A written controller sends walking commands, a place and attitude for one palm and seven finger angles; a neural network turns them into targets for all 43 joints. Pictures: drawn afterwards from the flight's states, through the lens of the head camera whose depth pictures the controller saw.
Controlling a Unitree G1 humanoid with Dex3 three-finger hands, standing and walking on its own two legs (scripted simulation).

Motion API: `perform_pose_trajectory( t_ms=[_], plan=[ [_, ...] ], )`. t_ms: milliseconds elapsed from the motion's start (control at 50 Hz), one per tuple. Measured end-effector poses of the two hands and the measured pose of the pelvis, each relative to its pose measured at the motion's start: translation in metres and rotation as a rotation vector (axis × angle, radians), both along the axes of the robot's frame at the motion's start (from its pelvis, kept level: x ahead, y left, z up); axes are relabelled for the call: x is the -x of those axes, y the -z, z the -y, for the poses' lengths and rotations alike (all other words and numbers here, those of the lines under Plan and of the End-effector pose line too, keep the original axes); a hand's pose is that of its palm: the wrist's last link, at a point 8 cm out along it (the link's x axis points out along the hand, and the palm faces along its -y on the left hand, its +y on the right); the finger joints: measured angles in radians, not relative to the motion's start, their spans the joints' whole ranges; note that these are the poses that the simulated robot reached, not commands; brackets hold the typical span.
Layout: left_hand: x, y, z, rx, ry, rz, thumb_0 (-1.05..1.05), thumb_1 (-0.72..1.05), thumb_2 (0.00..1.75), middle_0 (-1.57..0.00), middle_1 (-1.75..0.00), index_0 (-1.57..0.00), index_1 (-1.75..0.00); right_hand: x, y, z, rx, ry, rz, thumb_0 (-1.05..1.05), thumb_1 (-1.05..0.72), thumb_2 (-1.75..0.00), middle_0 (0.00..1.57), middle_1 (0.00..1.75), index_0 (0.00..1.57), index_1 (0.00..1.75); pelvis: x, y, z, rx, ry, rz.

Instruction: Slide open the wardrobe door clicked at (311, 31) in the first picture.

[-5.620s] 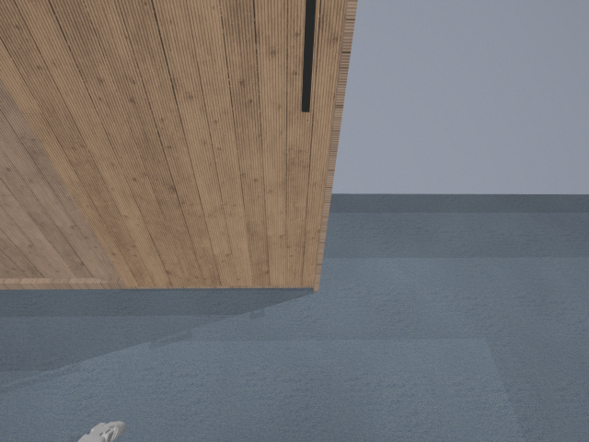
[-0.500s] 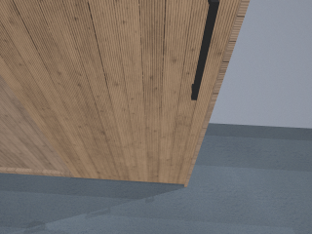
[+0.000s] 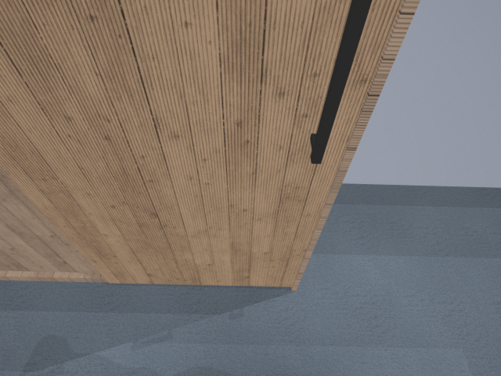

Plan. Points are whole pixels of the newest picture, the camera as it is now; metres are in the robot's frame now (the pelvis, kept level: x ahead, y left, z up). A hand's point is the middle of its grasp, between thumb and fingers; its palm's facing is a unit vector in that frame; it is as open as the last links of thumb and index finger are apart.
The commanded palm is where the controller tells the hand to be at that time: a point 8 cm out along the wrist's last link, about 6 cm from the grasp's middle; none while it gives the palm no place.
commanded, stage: come to a stop and stand still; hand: right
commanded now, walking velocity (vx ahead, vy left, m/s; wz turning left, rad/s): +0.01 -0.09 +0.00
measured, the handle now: (332, 86) +0.48 -0.09 +0.21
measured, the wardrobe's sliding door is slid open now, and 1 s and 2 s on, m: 0.00 0.00 0.00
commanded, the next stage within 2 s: look again from close up in 1.14 s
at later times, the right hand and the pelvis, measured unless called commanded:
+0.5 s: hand out of the picture -0.03 -0.19 -0.16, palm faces +0.02 +0.98 -0.18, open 7.4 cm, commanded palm none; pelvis -0.03 -0.02 +0.01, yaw +1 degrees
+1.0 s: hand out of the picture +0.00 -0.20 -0.16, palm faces +0.00 +0.97 -0.24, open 7.3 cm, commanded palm none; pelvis -0.02 -0.02 +0.01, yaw +1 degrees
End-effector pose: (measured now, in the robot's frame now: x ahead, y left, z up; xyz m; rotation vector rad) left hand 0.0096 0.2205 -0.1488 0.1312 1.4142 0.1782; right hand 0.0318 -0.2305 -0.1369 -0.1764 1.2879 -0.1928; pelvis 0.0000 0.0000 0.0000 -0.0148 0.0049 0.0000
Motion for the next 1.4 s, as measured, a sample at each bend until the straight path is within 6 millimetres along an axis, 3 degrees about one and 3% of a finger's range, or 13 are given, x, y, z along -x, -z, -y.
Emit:
perform_pose_trajectory(
  t_ms=[140,340,500,660,760,900,1040,1400],
  plan=[
    [-0.027,-0.012,0.003,-0.036,0.031,0.134,0.01,0.92,0.9,-0.2,-0.3,-0.2,-0.3,0.003,0.009,0.011,-0.03,-0.007,0.013,0.01,-0.91,-0.9,0.2,0.3,0.2,0.3,0.012,0.002,0.012,-0.016,-0.012,0.016],
    [-0.025,-0.023,0.013,-0.026,0.069,0.187,0.01,0.93,0.9,-0.2,-0.3,-0.2,-0.3,0.033,0.001,0.014,-0.048,-0.001,-0.012,0.01,-0.91,-0.9,0.2,0.3,0.19,0.3,0.025,-0.008,0.019,-0.009,-0.019,0.033],
    [0.003,-0.023,0.01,-0.019,0.051,0.143,0.0,0.93,0.9,-0.21,-0.3,-0.2,-0.3,0.071,-0.003,0.009,-0.06,-0.003,-0.101,0.01,-0.91,-0.9,0.2,0.3,0.19,0.3,0.029,-0.013,0.019,-0.011,-0.025,0.021],
    [0.046,-0.016,0.016,0.011,0.032,0.016,0.01,0.92,0.9,-0.2,-0.3,-0.2,-0.3,0.089,-0.002,0.002,-0.059,-0.005,-0.149,0.01,-0.91,-0.9,0.2,0.3,0.2,0.3,0.03,-0.011,0.018,-0.021,-0.025,0.015],
    [0.058,-0.007,0.027,0.039,0.006,0.026,0.01,0.91,0.9,-0.2,-0.3,-0.2,-0.3,0.082,-0.002,0.007,-0.047,-0.026,-0.142,0.01,-0.91,-0.9,0.2,0.3,0.2,0.3,0.027,-0.006,0.023,-0.023,-0.018,0.014],
    [0.056,0.0,0.046,0.093,0.003,0.044,0.01,0.91,0.9,-0.2,-0.3,-0.2,-0.3,0.049,-0.01,0.016,-0.013,-0.04,-0.054,0.01,-0.91,-0.9,0.2,0.3,0.2,0.3,0.022,-0.007,0.025,-0.009,-0.022,0.024],
    [0.051,-0.001,0.043,0.09,0.008,0.04,0.02,0.91,0.9,-0.2,-0.3,-0.2,-0.3,0.029,-0.014,0.018,0.003,-0.045,-0.009,0.01,-0.92,-0.9,0.2,0.3,0.2,0.3,0.019,-0.009,0.023,-0.003,-0.025,0.025],
    [0.022,-0.013,0.011,0.016,0.032,0.053,0.01,0.91,0.9,-0.2,-0.3,-0.2,-0.3,0.047,-0.005,-0.003,-0.054,-0.023,-0.089,0.01,-0.91,-0.9,0.2,0.3,0.2,0.3,0.012,-0.012,0.011,-0.006,-0.025,0.027]
  ],
)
